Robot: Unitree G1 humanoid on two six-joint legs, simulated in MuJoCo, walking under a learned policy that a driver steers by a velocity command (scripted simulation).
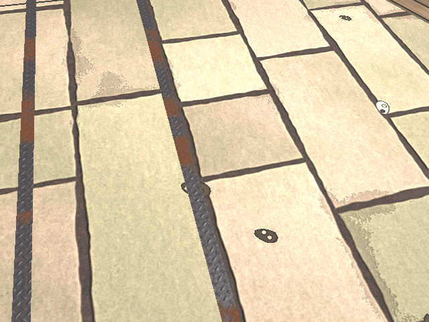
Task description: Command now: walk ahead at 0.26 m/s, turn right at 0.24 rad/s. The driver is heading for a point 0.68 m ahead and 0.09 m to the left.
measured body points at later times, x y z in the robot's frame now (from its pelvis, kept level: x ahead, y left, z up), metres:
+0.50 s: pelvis +0.11 -0.01 -0.01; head +0.14 +0.00 +0.44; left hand +0.26 +0.26 -0.12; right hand +0.23 -0.29 -0.13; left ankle +0.10 +0.11 -0.72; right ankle +0.18 -0.13 -0.75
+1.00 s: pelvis +0.13 +0.01 +0.00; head +0.15 +0.03 +0.44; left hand +0.18 +0.32 -0.12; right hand +0.36 -0.21 -0.09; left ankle +0.11 +0.10 -0.75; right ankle +0.19 -0.13 -0.72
